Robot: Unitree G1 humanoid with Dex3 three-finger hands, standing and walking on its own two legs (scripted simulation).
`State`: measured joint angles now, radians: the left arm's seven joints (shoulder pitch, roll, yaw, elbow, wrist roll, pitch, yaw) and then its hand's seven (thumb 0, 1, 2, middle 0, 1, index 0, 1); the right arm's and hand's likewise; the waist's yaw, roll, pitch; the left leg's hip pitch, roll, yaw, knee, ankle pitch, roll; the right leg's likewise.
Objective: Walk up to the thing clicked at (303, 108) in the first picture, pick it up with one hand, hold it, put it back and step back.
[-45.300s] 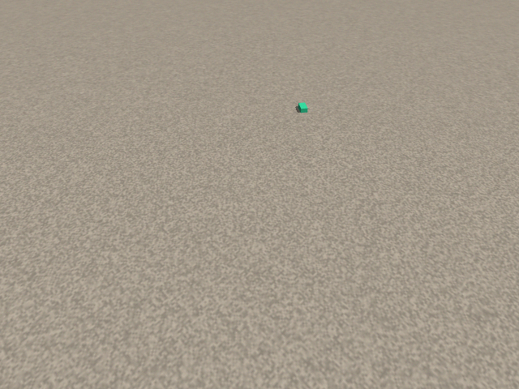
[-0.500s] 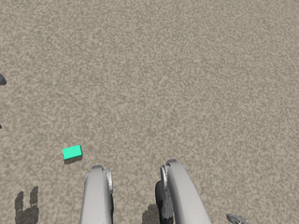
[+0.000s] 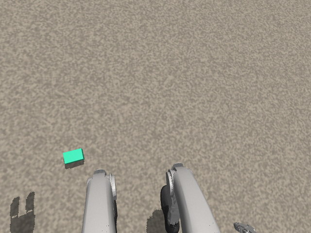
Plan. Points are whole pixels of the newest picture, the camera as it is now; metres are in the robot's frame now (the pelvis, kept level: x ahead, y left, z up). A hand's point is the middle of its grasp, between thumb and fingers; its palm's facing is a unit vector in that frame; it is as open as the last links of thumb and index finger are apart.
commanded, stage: go down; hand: left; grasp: from above
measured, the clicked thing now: (73, 156) +0.37 +0.27 -0.53
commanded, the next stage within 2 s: approach in 0.24 s
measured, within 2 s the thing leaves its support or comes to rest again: neither
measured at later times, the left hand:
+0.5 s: hand out of the picture +0.43 +0.39 -0.09, palm faces -0.42 -0.11 -0.90, open 13.1 cm
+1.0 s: hand (52, 143) +0.39 +0.31 -0.33, palm faces -0.41 -0.11 -0.91, open 13.5 cm
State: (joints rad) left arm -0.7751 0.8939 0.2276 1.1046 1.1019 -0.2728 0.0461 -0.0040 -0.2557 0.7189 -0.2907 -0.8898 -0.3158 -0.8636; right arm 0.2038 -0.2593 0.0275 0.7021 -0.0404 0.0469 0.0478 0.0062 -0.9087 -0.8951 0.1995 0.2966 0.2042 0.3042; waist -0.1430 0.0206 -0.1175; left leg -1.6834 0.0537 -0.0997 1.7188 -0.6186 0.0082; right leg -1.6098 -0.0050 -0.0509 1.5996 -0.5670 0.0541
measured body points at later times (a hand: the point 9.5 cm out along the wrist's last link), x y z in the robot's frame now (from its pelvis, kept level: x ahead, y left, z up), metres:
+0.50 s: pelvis +0.00 +0.00 -0.01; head +0.20 +0.06 +0.39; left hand +0.44 +0.40 -0.04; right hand +0.07 -0.28 -0.12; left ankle +0.06 +0.11 -0.51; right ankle +0.08 -0.16 -0.51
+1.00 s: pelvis -0.03 -0.01 -0.15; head +0.21 +0.06 +0.22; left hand +0.41 +0.31 -0.28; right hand +0.04 -0.28 -0.27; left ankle +0.06 +0.11 -0.51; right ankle +0.08 -0.16 -0.51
